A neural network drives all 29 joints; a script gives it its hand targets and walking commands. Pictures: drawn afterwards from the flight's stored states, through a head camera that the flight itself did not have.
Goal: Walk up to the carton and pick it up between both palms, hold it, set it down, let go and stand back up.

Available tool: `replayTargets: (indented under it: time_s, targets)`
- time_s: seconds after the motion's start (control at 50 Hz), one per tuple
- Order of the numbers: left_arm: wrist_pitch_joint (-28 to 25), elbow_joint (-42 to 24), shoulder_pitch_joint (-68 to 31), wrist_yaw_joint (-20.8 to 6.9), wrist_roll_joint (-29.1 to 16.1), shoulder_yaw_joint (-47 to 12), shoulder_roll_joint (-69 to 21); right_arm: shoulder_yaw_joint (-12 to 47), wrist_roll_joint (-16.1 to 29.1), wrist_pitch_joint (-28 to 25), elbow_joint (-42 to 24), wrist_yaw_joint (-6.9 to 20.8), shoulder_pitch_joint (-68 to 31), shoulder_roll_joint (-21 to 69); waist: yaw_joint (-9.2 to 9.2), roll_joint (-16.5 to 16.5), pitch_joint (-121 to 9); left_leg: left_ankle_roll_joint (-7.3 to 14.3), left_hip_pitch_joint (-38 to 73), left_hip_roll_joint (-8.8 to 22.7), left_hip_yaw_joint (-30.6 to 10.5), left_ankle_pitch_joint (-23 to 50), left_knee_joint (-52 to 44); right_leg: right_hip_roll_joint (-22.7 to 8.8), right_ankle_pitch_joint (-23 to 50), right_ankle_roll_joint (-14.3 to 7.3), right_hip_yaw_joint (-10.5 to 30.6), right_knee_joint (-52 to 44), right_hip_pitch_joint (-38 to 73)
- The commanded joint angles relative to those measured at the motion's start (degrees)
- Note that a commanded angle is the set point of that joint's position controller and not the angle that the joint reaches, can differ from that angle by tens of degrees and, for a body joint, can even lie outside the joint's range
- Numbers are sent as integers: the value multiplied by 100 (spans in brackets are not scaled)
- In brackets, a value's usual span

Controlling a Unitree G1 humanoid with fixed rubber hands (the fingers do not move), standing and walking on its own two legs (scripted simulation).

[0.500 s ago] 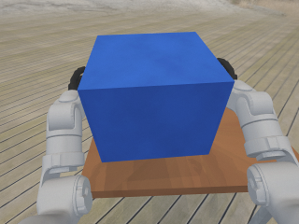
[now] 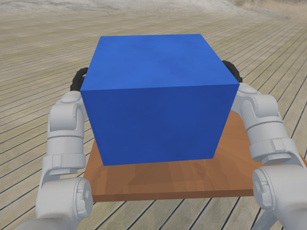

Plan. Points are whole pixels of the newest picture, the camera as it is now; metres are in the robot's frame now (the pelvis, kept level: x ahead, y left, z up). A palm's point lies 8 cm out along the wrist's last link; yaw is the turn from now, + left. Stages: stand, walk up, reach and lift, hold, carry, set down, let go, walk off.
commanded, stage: hold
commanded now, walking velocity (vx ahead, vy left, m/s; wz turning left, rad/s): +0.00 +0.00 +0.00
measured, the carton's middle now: (155, 95) +0.41 +0.00 +0.22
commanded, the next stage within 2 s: set down in 1.90 s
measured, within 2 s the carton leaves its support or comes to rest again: neither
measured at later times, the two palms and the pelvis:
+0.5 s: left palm (81, 95) +0.37 +0.19 +0.24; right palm (235, 87) +0.37 -0.19 +0.26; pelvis +0.00 +0.00 +0.00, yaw +0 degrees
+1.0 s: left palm (79, 97) +0.37 +0.19 +0.24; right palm (232, 90) +0.36 -0.19 +0.25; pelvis +0.00 +0.00 +0.00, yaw +0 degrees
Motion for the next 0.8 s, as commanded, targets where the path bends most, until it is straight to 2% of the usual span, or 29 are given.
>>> replayTargets:
  time_s: [0.0, 0.08, 0.12, 0.16, 0.18, 0.2, 0.3, 0.52, 0.72, 0.74, 0.78]
  targets:
    - [-661, -1780, -5335, -856, -1209, -2543, -3809, 1620, 1057, -382, -1993, 937, -4864, 3696, -62, 459, -2286, -156, 512, -28, 84, 736, -307, 40, 966, 23, -41, 72, 1035]
    - [-674, -1681, -5366, -836, -1224, -2542, -3839, 1613, 1054, -405, -1992, 960, -4976, 3662, -41, 465, -2332, -153, 502, -18, 73, 719, -297, 52, 949, 13, -34, 71, 1027]
    - [-677, -1571, -5297, -843, -1197, -2485, -3830, 1622, 1035, -408, -1964, 955, -4992, 3668, -9, 365, -2301, -127, 465, -24, 72, 680, -301, 43, 960, 23, -34, 74, 1074]
    - [-714, -1717, -5351, -832, -1252, -2537, -3855, 1685, 1069, -435, -2087, 947, -5044, 3751, -11, 341, -2518, -121, 507, -41, 78, 797, -252, 55, 1076, 45, -35, 107, 1135]
    - [-680, -1858, -5271, -815, -1348, -2693, -4052, 1711, 1307, -491, -2640, 983, -5285, 3634, 30, 656, -2751, -199, 484, -28, 34, 943, -235, 60, 1108, -82, -44, 36, 1108]
    - [-675, -1770, -5277, -776, -1337, -2618, -3946, 1675, 1270, -429, -2562, 991, -5235, 3600, 7, 486, -2686, -187, 511, -26, 53, 1034, -193, 97, 1191, -75, -52, 56, 1058]
    - [-596, -1664, -5169, -847, -1182, -2407, -3763, 1652, 1170, -309, -2275, 996, -5008, 3643, 21, 270, -2423, -61, 294, -40, 63, 583, -345, 19, 947, -45, 3, 12, 1121]
    - [-568, -1704, -5096, -980, -1094, -2294, -3557, 1742, 1262, -210, -2435, 848, -4909, 3727, -6, 212, -2454, -29, 271, -135, 73, 723, -292, -36, 1416, 48, 22, 71, 1384]
    - [-538, -1923, -4983, -1025, -1109, -2403, -3592, 1766, 1251, -205, -2645, 816, -4773, 3639, -69, 302, -2413, -92, 363, -120, 64, 894, -271, -21, 1532, 18, -2, 74, 1394]
    - [-594, -1918, -5189, -1018, -1151, -2370, -3531, 1695, 1143, -182, -2311, 801, -4755, 3744, -114, 148, -2315, -97, 382, -139, 129, 861, -249, -27, 1403, 121, 36, 93, 1299]
    - [-606, -1870, -5115, -1016, -1170, -2410, -3575, 1699, 1114, -241, -2350, 795, -4782, 3783, -88, 156, -2373, -89, 425, -142, 126, 847, -250, -23, 1374, 121, 22, 97, 1291]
